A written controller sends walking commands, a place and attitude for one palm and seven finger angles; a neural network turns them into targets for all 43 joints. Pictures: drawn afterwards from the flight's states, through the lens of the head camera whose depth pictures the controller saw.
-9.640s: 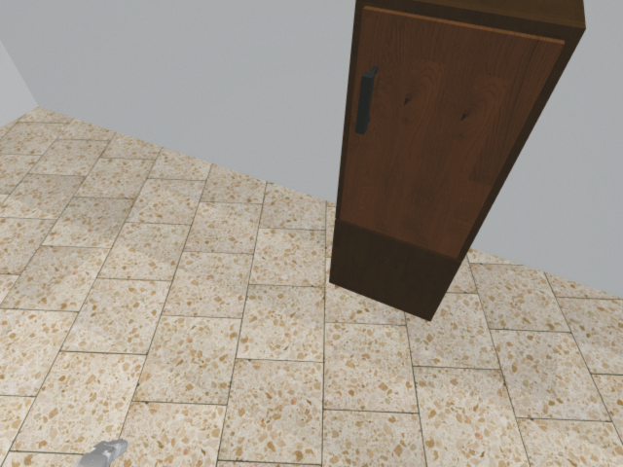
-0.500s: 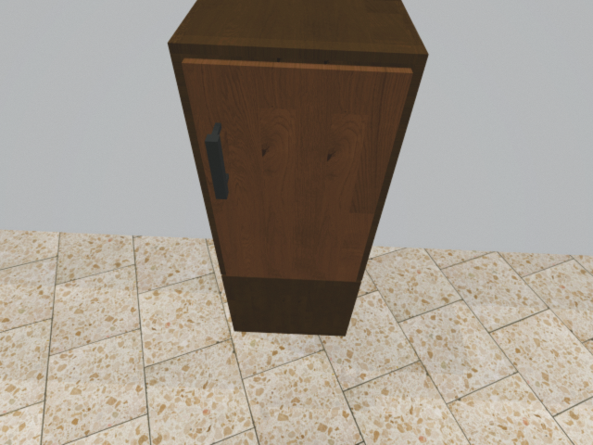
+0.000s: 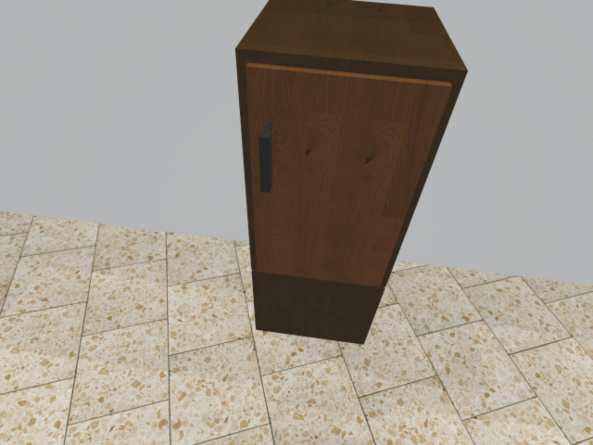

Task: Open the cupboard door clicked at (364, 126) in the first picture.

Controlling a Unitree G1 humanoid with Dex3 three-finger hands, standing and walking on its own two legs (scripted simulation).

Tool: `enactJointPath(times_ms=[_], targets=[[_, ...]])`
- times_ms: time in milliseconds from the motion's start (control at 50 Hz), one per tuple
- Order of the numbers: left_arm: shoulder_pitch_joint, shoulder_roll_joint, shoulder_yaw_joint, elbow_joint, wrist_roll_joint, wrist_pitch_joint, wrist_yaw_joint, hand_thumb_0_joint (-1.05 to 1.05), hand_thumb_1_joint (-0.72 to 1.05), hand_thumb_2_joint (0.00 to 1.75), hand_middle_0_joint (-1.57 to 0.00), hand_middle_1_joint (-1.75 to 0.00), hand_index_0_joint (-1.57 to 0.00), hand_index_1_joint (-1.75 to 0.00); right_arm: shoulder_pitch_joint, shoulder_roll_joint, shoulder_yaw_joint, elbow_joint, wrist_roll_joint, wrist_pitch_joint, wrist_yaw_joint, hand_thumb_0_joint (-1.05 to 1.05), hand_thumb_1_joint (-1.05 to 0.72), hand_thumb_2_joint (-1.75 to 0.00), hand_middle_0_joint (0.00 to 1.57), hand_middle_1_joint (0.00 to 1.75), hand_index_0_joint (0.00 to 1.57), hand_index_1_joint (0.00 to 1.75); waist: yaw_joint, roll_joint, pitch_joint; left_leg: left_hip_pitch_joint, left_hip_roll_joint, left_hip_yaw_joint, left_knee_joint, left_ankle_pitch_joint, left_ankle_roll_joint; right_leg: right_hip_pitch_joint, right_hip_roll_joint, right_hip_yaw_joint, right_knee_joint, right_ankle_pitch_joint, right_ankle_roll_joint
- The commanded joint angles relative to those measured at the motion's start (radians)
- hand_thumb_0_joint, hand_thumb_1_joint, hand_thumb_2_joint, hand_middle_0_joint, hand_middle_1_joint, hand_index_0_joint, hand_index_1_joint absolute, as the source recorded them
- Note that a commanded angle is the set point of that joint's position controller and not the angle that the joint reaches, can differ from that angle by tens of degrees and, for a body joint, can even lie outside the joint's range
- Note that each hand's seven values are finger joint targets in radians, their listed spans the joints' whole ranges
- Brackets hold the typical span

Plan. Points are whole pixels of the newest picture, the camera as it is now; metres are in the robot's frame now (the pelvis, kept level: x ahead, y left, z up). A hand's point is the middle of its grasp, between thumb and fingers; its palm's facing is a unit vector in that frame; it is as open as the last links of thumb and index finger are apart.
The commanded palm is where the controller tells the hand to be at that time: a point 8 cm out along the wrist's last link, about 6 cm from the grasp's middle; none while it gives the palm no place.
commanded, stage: come to a stop and stand still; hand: left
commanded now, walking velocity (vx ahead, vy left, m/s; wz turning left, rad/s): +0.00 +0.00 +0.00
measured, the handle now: (267, 157) +0.63 +0.11 +0.05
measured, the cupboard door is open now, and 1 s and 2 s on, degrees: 0 0 0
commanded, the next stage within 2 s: look again from close up in 1.10 s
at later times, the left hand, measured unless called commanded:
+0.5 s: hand out of the picture -0.07 +0.29 -0.25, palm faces +0.02 -0.99 -0.16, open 7.4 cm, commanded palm none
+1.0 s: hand out of the picture +0.00 +0.29 -0.16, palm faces -0.01 -0.98 -0.21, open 7.1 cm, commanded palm none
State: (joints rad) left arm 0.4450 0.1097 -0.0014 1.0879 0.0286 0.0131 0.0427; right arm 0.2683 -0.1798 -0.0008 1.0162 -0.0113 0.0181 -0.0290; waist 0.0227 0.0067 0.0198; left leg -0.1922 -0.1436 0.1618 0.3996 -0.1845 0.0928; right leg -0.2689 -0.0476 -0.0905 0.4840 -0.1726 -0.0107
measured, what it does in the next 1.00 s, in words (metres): steps to the left: left foot, then right foot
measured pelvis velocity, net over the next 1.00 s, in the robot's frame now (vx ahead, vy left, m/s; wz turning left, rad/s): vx -0.06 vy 0.11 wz -0.03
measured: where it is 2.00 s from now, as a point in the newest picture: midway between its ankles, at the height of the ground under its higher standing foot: outside the picture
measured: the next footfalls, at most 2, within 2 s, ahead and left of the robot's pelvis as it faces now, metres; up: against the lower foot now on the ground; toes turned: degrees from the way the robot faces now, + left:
left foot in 0.46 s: -0.02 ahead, +0.26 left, +0.00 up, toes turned -7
right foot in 0.78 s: -0.08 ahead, +0.03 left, +0.00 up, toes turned -3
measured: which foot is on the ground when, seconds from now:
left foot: down 0.00-0.30, up 0.32-0.44, down 0.46-0.78, up 0.80-1.00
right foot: down 0.00-0.44, up 0.46-0.76, down 0.78-1.00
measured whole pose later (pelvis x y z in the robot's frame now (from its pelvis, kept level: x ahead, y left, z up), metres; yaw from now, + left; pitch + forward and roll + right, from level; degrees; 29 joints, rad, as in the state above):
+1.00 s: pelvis -0.06 +0.11 +0.01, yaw -1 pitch -1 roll +1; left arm 0.24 0.17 0.03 0.97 0.01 -0.02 0.03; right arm 0.30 -0.17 -0.02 1.04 -0.01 0.01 -0.03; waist -0.02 -0.02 0.07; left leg -0.32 0.01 0.05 0.62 -0.31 -0.02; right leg -0.10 0.03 -0.04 0.46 -0.34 -0.06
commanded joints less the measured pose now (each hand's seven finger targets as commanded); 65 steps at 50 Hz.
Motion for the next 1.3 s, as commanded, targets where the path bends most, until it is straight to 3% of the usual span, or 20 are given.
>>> enactJointPath(times_ms=[0,100,160,240,260,280,300,340,400,420,440,480,520,560,680,720,760,860,1040,1280], targets=[[0.152,0.079,0.023,-0.009,-0.002,-0.014,0.006,0.0,0.9,0.9,-0.2,-0.3,-0.2,-0.3,-0.023,-0.116,-0.03,-0.054,0.003,-0.011,-0.004,0.0,-0.9,-0.9,0.2,0.3,0.2,0.3,0.031,-0.013,0.116,-0.211,0.237,-0.277,-0.267,-0.318,-0.201,0.106,-0.027,0.03,-0.064,-0.104,-0.038],[-0.07,0.092,0.029,-0.064,-0.019,-0.019,0.015,0.0,0.9,0.9,-0.2,-0.3,-0.2,-0.3,0.132,-0.048,-0.023,0.008,0.008,0.003,0.001,0.0,-0.9,-0.9,0.2,0.3,0.2,0.3,-0.082,-0.236,0.057,0.099,0.196,-0.268,0.15,-0.252,-0.104,-0.326,-0.205,0.236,-0.169,-0.38,-0.105],[-0.117,0.068,0.031,-0.103,-0.021,0.0,0.018,0.0,0.9,0.9,-0.2,-0.3,-0.2,-0.3,0.225,-0.06,-0.034,0.023,-0.013,-0.004,0.0,0.0,-0.9,-0.9,0.2,0.3,0.2,0.3,-0.113,0.035,0.083,0.061,0.325,-0.459,-0.101,-0.422,-0.132,-0.413,-0.06,0.098,0.132,-0.246,-0.046],[0.427,0.148,0.122,0.033,-0.005,0.034,0.014,0.0,0.9,0.9,-0.2,-0.3,-0.2,-0.3,-0.202,-0.157,-0.065,-0.115,-0.005,0.016,-0.012,0.0,-0.9,-0.9,0.2,0.3,0.2,0.3,0.205,0.306,0.129,-0.517,0.214,-0.233,-0.441,-0.166,-0.526,0.307,0.106,-0.091,0.255,-0.345,-0.018],[0.671,0.176,0.161,0.103,-0.005,0.039,0.023,0.0,0.9,0.9,-0.2,-0.3,-0.2,-0.3,-0.342,-0.179,-0.082,-0.141,0.006,0.034,-0.017,0.0,-0.9,-0.9,0.2,0.3,0.2,0.3,0.365,0.143,0.186,-0.76,0.057,-0.09,-0.116,-0.07,-0.674,0.606,0.045,-0.134,0.056,-0.336,-0.072],[0.648,0.215,0.157,0.097,-0.012,0.022,0.047,0.0,0.9,0.9,-0.2,-0.3,-0.2,-0.3,-0.37,-0.122,-0.093,-0.134,0.064,0.052,-0.026,0.0,-0.9,-0.9,0.2,0.3,0.2,0.3,0.39,-0.6,0.155,-0.628,-0.074,-0.08,0.944,-0.458,-0.55,0.321,-0.363,0.273,-0.263,-0.249,-0.23],[0.083,0.123,0.105,-0.09,-0.002,0.009,0.055,0.0,0.9,0.9,-0.2,-0.3,-0.2,-0.3,-0.094,-0.105,-0.107,-0.145,0.036,0.05,-0.007,0.0,-0.9,-0.9,0.2,0.3,0.2,0.3,0.049,-0.654,0.087,-0.466,0.141,-0.559,1.479,-0.648,-0.23,-0.195,-0.495,0.586,-0.176,-0.174,-0.264],[-0.55,0.221,0.099,-0.31,0.029,-0.059,0.051,0.0,0.9,0.9,-0.2,-0.3,-0.2,-0.3,0.225,-0.074,-0.095,-0.091,0.013,0.032,0.031,0.0,-0.9,-0.9,0.2,0.3,0.2,0.3,-0.3,-0.226,0.027,0.035,0.275,-0.501,1.17,-0.393,0.435,-0.656,-0.39,0.278,-0.243,-0.315,-0.121],[-0.28,0.147,0.096,-0.224,0.013,0.001,0.035,0.0,0.9,0.9,-0.2,-0.3,-0.2,-0.3,0.352,-0.021,-0.053,0.017,0.0,0.002,0.026,0.0,-0.9,-0.9,0.2,0.3,0.2,0.3,-0.212,0.27,0.11,0.099,0.133,-0.238,0.195,-0.278,-0.356,-0.558,-0.078,0.072,0.343,-0.473,-0.019],[-0.196,0.087,0.069,-0.205,0.012,0.011,0.031,0.0,0.9,0.9,-0.2,-0.3,-0.2,-0.3,0.352,-0.034,-0.04,0.018,-0.005,0.002,0.01,0.0,-0.9,-0.9,0.2,0.3,0.2,0.3,-0.179,0.497,0.205,-0.084,0.108,-0.208,0.094,-0.18,-0.353,-0.543,0.009,0.118,0.63,-0.482,-0.02],[-0.096,0.063,0.063,-0.217,0.012,0.014,0.018,0.0,0.9,0.9,-0.2,-0.3,-0.2,-0.3,0.287,-0.065,-0.034,-0.032,-0.012,-0.018,0.001,0.0,-0.9,-0.9,0.2,0.3,0.2,0.3,-0.093,0.534,0.189,-0.258,0.22,-0.43,-0.019,-0.081,-0.104,-0.453,0.067,0.162,0.837,-0.423,0.01],[-0.07,0.106,0.095,-0.276,-0.009,0.011,-0.007,0.0,0.9,0.9,-0.2,-0.3,-0.2,-0.3,-0.018,-0.216,-0.057,-0.168,-0.038,-0.03,-0.026,0.0,-0.9,-0.9,0.2,0.3,0.2,0.3,0.064,0.26,0.048,-0.459,0.459,-0.743,-0.149,-0.419,0.1,-0.302,0.063,0.181,0.917,-0.374,0.013],[-0.228,0.137,0.093,-0.275,0.008,0.022,-0.002,0.0,0.9,0.9,-0.2,-0.3,-0.2,-0.3,-0.055,-0.21,-0.066,-0.175,-0.038,-0.038,-0.024,0.0,-0.9,-0.9,0.2,0.3,0.2,0.3,-0.004,0.229,0.195,-0.416,0.453,-0.917,-0.148,-0.503,0.16,-0.485,0.023,0.252,0.934,-0.301,0.008],[-0.183,0.142,0.085,-0.252,0.002,0.004,-0.01,0.0,0.9,0.9,-0.2,-0.3,-0.2,-0.3,-0.019,-0.159,-0.05,-0.157,-0.045,-0.05,-0.024,0.0,-0.9,-0.9,0.2,0.3,0.2,0.3,0.024,0.011,0.155,-0.374,0.418,-0.782,-0.066,-0.305,0.138,-0.361,0.009,0.213,0.749,-0.258,0.003],[-0.184,0.127,0.06,-0.238,-0.013,-0.016,-0.043,0.0,0.9,0.9,-0.2,-0.3,-0.2,-0.3,0.15,-0.131,-0.052,-0.075,-0.039,-0.038,-0.022,0.0,-0.9,-0.9,0.2,0.3,0.2,0.3,-0.047,0.203,0.006,-0.011,0.366,-0.584,-0.023,0.119,0.093,-0.15,0.078,0.068,0.219,-0.346,-0.01],[-0.125,0.127,0.061,-0.216,-0.024,-0.034,-0.044,0.0,0.9,0.9,-0.2,-0.3,-0.2,-0.3,0.165,-0.122,-0.051,-0.067,-0.025,-0.031,-0.014,0.0,-0.9,-0.9,0.2,0.3,0.2,0.3,-0.013,0.046,-0.028,-0.115,0.313,-0.479,0.081,0.162,0.037,0.141,0.074,0.077,-0.085,-0.13,-0.014],[-0.059,0.214,0.069,-0.186,-0.021,-0.052,-0.018,0.0,0.9,0.9,-0.2,-0.3,-0.2,-0.3,0.146,-0.017,-0.023,-0.086,0.005,-0.041,-0.006,0.0,-0.9,-0.9,0.2,0.3,0.2,0.3,0.005,-0.322,-0.092,-0.417,0.154,-0.217,0.281,-0.292,-0.078,0.459,-0.235,0.395,-0.141,0.28,-0.087],[-0.131,0.191,0.047,-0.165,-0.018,-0.061,-0.005,0.0,0.9,0.9,-0.2,-0.3,-0.2,-0.3,0.078,-0.035,-0.028,-0.05,-0.002,-0.032,0.007,0.0,-0.9,-0.9,0.2,0.3,0.2,0.3,-0.027,-0.15,-0.028,-0.336,0.167,-0.125,0.442,-0.312,-0.108,0.36,-0.191,0.204,-0.062,0.939,-0.17],[-0.088,0.096,0.029,-0.123,-0.017,-0.016,-0.014,0.0,0.9,0.9,-0.2,-0.3,-0.2,-0.3,0.044,-0.113,-0.032,-0.01,-0.009,-0.035,-0.009,0.0,-0.9,-0.9,0.2,0.3,0.2,0.3,-0.013,0.049,0.032,0.015,0.345,-0.286,-0.007,0.177,-0.004,0.055,0.007,0.121,-0.069,-0.123,-0.033],[-0.047,0.099,0.003,-0.04,-0.017,-0.044,-0.012,0.0,0.9,0.9,-0.2,-0.3,-0.2,-0.3,-0.011,-0.072,-0.011,0.039,0.006,-0.042,-0.011,0.0,-0.9,-0.9,0.2,0.3,0.2,0.3,-0.033,-0.043,0.004,0.088,0.258,-0.205,-0.021,0.155,-0.051,0.083,-0.058,0.171,-0.175,0.114,-0.03]])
